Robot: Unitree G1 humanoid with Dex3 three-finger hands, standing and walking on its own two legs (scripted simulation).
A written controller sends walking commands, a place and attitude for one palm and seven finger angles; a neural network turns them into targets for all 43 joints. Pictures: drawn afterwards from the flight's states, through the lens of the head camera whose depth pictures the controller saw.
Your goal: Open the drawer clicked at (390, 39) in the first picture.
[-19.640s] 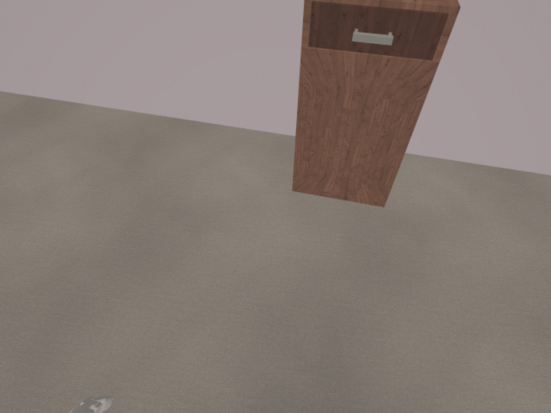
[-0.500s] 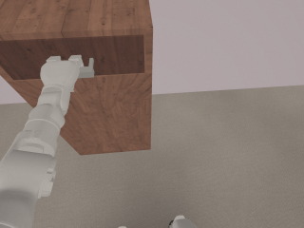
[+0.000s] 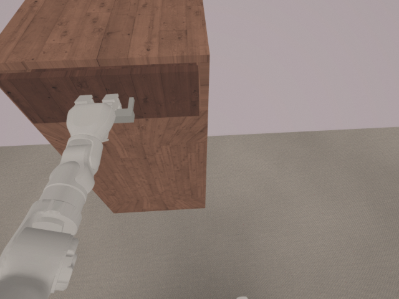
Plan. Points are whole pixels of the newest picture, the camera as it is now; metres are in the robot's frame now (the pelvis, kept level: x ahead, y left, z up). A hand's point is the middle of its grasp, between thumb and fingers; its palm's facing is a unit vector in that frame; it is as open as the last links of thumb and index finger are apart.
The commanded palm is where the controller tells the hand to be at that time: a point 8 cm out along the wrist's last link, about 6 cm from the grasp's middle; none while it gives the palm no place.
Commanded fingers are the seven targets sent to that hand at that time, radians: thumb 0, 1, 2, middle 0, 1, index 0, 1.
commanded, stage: pull the drawer open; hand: left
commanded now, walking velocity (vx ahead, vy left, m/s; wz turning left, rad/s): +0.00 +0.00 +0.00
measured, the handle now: (106, 109) +0.51 +0.21 +0.06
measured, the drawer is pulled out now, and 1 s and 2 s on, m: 0.02 0.15 0.27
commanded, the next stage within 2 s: none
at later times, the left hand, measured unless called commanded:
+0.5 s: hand (96, 163) +0.38 +0.21 +0.04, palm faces +0.02 -0.03 -1.00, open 5.6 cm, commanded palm +0.35 +0.22 +0.09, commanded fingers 0.00 0.90 0.90 -0.40 -1.35 -0.40 -1.35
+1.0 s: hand (91, 186) +0.33 +0.21 +0.04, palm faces +0.02 -0.03 -1.00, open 5.6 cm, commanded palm +0.29 +0.21 +0.09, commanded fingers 0.00 0.90 0.90 -0.40 -1.35 -0.40 -1.35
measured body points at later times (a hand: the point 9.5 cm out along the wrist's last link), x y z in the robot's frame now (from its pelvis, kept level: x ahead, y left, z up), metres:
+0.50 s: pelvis +0.00 -0.01 +0.01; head +0.05 -0.03 +0.45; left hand +0.37 +0.21 +0.09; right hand +0.14 -0.26 -0.12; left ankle -0.05 +0.11 -0.71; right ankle +0.01 -0.14 -0.71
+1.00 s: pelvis -0.02 -0.01 +0.01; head +0.02 -0.04 +0.46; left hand +0.32 +0.21 +0.09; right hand +0.14 -0.26 -0.11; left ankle -0.05 +0.11 -0.71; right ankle +0.01 -0.14 -0.71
